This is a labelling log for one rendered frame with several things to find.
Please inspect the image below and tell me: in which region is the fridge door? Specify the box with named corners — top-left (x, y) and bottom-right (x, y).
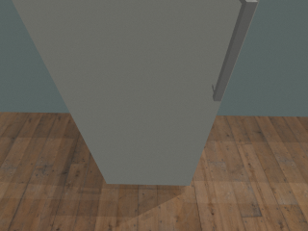
top-left (12, 0), bottom-right (260, 186)

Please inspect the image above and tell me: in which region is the handle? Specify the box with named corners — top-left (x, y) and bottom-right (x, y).
top-left (212, 0), bottom-right (258, 102)

